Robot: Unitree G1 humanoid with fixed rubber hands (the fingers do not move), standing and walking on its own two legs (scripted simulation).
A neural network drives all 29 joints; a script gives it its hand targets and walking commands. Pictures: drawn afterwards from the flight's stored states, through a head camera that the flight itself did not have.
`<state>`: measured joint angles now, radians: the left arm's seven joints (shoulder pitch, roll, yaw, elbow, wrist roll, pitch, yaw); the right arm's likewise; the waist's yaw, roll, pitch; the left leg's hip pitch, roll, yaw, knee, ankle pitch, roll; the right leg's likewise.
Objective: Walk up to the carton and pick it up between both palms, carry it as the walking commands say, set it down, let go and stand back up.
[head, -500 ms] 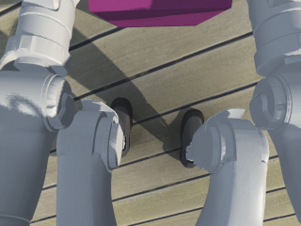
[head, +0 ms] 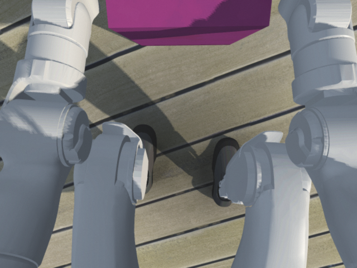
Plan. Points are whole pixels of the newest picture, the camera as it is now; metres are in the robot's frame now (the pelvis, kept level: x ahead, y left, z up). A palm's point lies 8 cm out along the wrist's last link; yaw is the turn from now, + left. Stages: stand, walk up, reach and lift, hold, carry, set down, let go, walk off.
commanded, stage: reach and lift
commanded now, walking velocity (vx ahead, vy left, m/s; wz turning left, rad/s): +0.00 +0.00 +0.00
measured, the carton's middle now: out of the picture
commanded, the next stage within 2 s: none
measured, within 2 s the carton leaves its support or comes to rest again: leaves its support in 0.02 s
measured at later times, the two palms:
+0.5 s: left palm out of the picture +0.55 +0.18 -0.08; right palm out of the picture +0.57 -0.12 -0.08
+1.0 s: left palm out of the picture +0.53 +0.18 -0.01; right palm out of the picture +0.55 -0.12 -0.01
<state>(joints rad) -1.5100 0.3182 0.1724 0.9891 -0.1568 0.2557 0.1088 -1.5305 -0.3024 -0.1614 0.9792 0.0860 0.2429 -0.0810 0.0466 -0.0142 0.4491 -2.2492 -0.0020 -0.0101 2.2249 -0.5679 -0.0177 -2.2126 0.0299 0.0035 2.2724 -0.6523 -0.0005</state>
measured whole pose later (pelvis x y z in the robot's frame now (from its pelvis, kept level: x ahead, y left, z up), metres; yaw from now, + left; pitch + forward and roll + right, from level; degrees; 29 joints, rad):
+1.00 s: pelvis +0.00 +0.00 +0.09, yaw -1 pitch +45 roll +1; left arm -1.26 0.08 0.48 0.68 0.16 0.40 0.07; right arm -1.30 -0.10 -0.40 0.74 -0.18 0.38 -0.07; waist 0.04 -0.03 0.05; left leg -2.17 -0.02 -0.02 1.90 -0.52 -0.03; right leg -2.14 0.05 0.03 1.94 -0.58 0.01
